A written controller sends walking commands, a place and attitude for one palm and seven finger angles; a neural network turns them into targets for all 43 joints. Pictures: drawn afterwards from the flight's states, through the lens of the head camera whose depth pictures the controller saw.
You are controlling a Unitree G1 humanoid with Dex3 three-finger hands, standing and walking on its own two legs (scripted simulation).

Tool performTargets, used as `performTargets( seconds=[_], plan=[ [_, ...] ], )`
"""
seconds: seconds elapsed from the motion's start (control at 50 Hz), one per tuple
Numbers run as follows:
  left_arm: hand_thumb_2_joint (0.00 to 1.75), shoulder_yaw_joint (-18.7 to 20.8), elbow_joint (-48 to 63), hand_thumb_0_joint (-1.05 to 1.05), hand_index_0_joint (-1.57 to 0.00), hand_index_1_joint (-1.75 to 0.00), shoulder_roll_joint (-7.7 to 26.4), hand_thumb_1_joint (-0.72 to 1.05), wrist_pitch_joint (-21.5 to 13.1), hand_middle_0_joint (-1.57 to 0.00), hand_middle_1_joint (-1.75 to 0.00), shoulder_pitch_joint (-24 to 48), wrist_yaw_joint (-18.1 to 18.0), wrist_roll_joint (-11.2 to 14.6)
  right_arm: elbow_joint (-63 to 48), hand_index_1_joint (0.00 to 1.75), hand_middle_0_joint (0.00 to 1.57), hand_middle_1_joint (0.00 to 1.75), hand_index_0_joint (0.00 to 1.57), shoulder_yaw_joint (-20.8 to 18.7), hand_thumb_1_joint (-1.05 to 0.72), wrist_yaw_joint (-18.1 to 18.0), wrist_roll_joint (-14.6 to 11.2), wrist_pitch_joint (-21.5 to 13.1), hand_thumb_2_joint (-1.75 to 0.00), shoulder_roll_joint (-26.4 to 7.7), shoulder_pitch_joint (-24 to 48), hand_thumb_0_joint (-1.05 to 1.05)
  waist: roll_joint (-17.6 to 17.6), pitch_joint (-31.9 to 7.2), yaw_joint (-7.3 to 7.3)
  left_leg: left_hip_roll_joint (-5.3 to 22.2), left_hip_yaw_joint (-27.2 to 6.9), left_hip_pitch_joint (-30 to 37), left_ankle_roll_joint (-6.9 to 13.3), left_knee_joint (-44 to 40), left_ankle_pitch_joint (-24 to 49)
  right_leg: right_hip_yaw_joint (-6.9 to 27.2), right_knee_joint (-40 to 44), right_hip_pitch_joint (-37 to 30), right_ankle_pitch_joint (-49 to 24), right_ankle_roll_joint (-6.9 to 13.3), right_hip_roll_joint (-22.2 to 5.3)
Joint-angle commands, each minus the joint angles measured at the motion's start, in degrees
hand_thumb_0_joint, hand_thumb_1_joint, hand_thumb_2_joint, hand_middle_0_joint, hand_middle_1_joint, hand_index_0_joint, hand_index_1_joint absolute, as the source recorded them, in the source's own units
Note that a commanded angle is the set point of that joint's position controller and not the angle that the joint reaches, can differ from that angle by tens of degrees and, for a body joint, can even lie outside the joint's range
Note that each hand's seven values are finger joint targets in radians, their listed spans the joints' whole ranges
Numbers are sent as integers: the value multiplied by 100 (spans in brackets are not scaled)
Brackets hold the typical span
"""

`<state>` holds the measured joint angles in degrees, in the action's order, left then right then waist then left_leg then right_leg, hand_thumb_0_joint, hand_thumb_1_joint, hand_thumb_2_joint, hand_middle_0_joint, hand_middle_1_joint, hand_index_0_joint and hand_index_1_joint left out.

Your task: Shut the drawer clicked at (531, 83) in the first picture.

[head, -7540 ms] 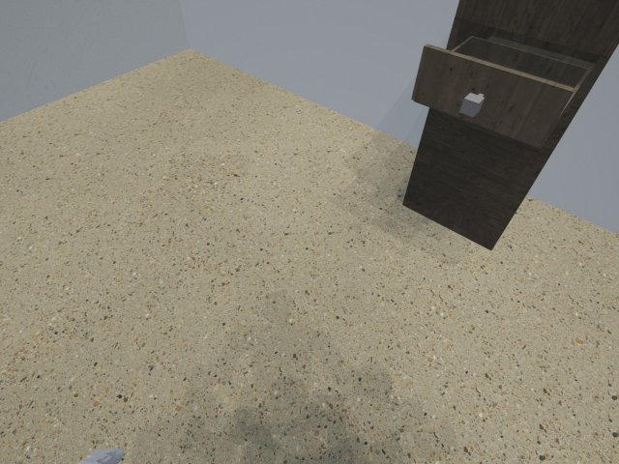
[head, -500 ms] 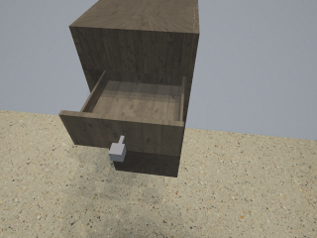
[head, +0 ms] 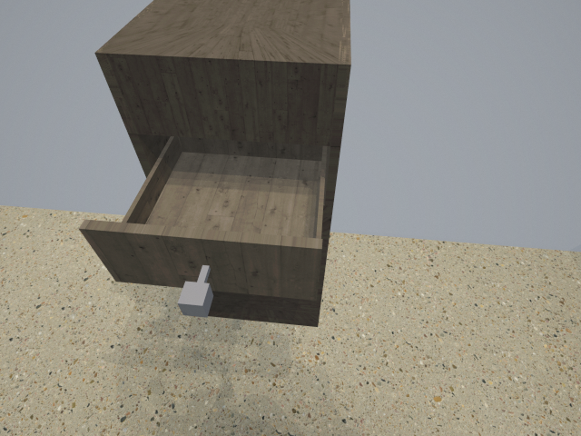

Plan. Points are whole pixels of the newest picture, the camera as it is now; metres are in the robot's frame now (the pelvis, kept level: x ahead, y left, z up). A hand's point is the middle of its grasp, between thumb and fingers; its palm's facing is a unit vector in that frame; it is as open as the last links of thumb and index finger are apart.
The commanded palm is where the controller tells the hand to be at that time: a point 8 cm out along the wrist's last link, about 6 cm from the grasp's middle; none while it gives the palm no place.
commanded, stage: look again from close up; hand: left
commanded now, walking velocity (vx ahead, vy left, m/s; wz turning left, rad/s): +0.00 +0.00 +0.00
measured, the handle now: (199, 288) +0.35 +0.17 -0.03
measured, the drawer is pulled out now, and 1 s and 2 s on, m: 0.25 0.25 0.25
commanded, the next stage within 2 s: raise the hand and make a fist in 0.10 s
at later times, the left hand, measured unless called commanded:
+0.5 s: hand (185, 382) +0.19 +0.15 -0.01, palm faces -0.02 -1.00 -0.03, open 6.6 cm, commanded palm +0.12 +0.21 -0.04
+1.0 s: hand (169, 405) +0.17 +0.16 -0.01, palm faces -0.03 -1.00 -0.04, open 4.0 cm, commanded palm +0.12 +0.21 +0.00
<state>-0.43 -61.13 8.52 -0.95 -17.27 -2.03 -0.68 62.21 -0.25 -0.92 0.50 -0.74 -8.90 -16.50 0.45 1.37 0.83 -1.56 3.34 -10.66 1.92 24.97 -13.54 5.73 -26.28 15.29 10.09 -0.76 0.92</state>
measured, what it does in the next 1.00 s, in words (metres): lowers itself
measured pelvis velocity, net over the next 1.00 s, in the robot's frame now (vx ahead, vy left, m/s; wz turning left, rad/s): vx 0.01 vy -0.02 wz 0.10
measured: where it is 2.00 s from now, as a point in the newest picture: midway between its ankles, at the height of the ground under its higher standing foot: outside the picture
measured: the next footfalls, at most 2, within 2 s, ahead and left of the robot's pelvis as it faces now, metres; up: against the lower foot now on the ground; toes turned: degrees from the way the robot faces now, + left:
none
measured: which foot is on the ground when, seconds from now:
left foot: down 0.00-1.00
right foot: down 0.00-1.00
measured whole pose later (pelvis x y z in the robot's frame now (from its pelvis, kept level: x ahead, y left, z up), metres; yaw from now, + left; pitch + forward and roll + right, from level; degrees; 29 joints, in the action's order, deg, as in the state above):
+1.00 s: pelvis +0.01 -0.02 -0.07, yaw +6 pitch +12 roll -2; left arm 8.5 13.6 14.6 -16.4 -35.3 20.6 17.3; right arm 29.3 1.1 -1.7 -2.8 -11.4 -9.6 -14.9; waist 2.3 -7.6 0.4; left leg -0.7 -3.8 -43.5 -0.2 62.4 -30.7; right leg -2.3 -59.6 44.5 27.1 1.4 1.9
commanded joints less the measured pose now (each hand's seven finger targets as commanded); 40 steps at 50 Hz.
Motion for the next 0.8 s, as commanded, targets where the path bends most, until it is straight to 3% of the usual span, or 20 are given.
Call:
performTargets(
  seconds=[0.0,0.16,0.18,0.2,0.22,0.24,0.26,0.28,0.32,0.34,0.38,0.4,0.44,0.5,0.54,0.58,0.64,0.68,0.74,0.78],
  plan=[
    [90,71,201,0,-20,-30,592,90,-110,-20,-30,-246,-28,9,-126,30,20,30,20,-76,-90,-33,-9,-115,-90,-587,-304,0,-232,20,8,619,-577,-14,-32,-540,221,465,430,-195,-627,318,-501],
    [90,64,137,0,-20,-30,655,90,-117,-20,-30,-177,-33,22,-25,30,20,30,20,-55,-90,-53,-7,-120,-90,-592,-215,0,-93,21,2,651,-507,161,-65,-521,606,446,415,-367,-1129,332,-523],
    [90,128,-132,0,-20,-30,819,90,-159,-20,-30,-638,-254,-52,-390,30,20,30,20,-94,-90,-28,-58,-160,-90,-789,315,0,-454,-86,-268,877,-263,-90,-157,448,840,335,169,-542,-2431,176,-805],
    [90,1070,8742,0,-22,-32,2226,90,-1364,-22,-32,3814,-153,1196,-2504,30,20,30,20,-178,-90,-299,-329,-943,-90,-1620,293,0,393,-2890,386,98,-441,919,-78,-282,1012,-165,-135,-1122,-1286,214,-277],
    [90,1045,7253,0,-24,-34,1715,90,-1056,-24,-34,1037,-330,742,-2254,30,20,30,20,-122,-90,-562,-266,-1442,-90,-1138,870,0,1264,-2295,-249,194,-230,852,-65,-256,1323,-417,-370,-846,-327,402,-63],
    [90,133,6161,0,-26,-37,402,90,-332,-26,-37,-753,-420,952,-2255,30,20,30,20,-120,-90,-478,-304,-1694,-90,-962,900,0,1280,-1279,-32,258,-344,77,-275,-285,856,-804,-228,-212,205,314,-94],
    [90,266,6195,0,-28,-39,279,90,-365,-28,-39,-247,-337,1083,-2144,30,20,30,20,-101,-90,-423,-330,-1764,-90,-1067,629,0,525,-345,236,242,-441,-393,-226,-104,211,-955,-192,296,328,199,-107],
    [90,358,6331,0,-30,-41,378,90,-692,-30,-41,-24,-170,1165,-2496,30,20,30,20,-189,-90,-365,-268,-1896,-90,-1153,773,0,163,246,286,171,-560,-842,-161,155,-315,-1013,-194,774,714,177,-109],
    [90,553,5527,0,-34,-45,218,90,-1417,-34,-45,-1405,376,1350,-2823,30,20,30,20,-314,-90,-215,-157,-2023,-90,-1187,810,0,-907,89,6,111,-503,-1556,-154,741,-730,-1130,-579,1291,1408,163,-61],
    [90,640,5174,0,-36,-47,150,90,-1788,-36,-47,-2173,733,1402,-3042,30,20,30,20,-364,-90,-107,-163,-2042,-90,-1178,885,0,-839,-138,-223,39,-364,-1794,-197,1063,-596,-1072,-848,1308,1377,218,-88],
    [90,780,5213,0,-40,-52,241,90,-2621,-40,-52,-2661,1519,1491,-3440,30,20,30,20,-469,-90,86,-142,-1971,-90,-1191,981,0,-1252,-529,-357,-40,-205,-2416,-275,1701,-355,-919,-1452,1421,1026,240,-76],
    [90,693,5392,0,-42,-54,274,90,-3019,-42,-54,-2574,1911,1490,-3672,30,20,30,20,-508,-90,171,-127,-1964,-90,-1241,1105,0,-1070,-621,-310,-95,-158,-2629,-272,2021,-351,-784,-1675,1515,835,249,-108],
    [90,914,5500,0,-46,-58,811,90,-3494,-46,-58,-2533,2589,1376,-3958,30,20,30,20,-570,-90,303,-157,-1879,-90,-1295,1168,0,-589,-784,-229,-127,-183,-2876,-245,2546,-340,-428,-2000,1680,504,290,-207],
    [90,1292,6507,0,-52,-65,929,90,-3268,-52,-65,-2258,2806,1766,-4401,30,20,30,20,-550,-90,192,-262,-1740,-90,-1164,1238,0,-466,-1580,-387,-155,-141,-3235,-121,2888,-354,-290,-2371,1796,660,212,-187],
    [90,1601,7645,0,-56,-69,1182,90,-3154,-56,-69,-1659,2610,2016,-4507,30,20,30,20,-538,-90,104,-241,-1678,-90,-1121,1084,0,250,-1987,-353,-130,-242,-3141,-106,3089,-101,-307,-2675,1831,330,205,-112],
    [90,1380,8363,0,-60,-73,1021,90,-3101,-60,-73,-1592,2408,1961,-4457,30,20,30,20,-528,-90,70,-201,-1620,-90,-1019,814,0,646,-2236,-180,-25,-369,-2755,-63,3232,464,-466,-2856,1907,-406,215,-43],
    [90,918,8862,0,-66,-80,985,90,-3185,-66,-80,-1046,2382,1744,-4292,30,20,30,20,-449,-90,23,-179,-1584,-90,-1079,651,0,461,-2006,199,121,-512,-2759,22,3489,598,-525,-2904,2363,-494,199,28],
    [90,598,8671,0,-70,-84,822,90,-3074,-70,-84,-1195,2550,1683,-4258,30,20,30,20,-416,-90,12,-209,-1624,-90,-1065,726,0,495,-1730,261,138,-549,-2882,42,3483,314,-558,-2790,2522,-81,212,33],
    [90,991,8263,0,-76,-91,1202,90,-2557,-76,-91,-1552,2695,1669,-4234,30,20,30,20,-408,-90,-58,-289,-1558,-90,-1102,830,0,171,-1779,155,128,-565,-3074,43,3421,82,-505,-2580,2254,252,204,28],
    [90,1228,8311,0,-80,-95,1283,90,-2161,-80,-95,-1883,2701,1747,-4364,30,20,30,20,-398,-90,-86,-338,-1480,-90,-1040,892,0,44,-2110,-21,89,-536,-3085,17,3255,39,-498,-2458,1884,370,159,-37]
  ],
)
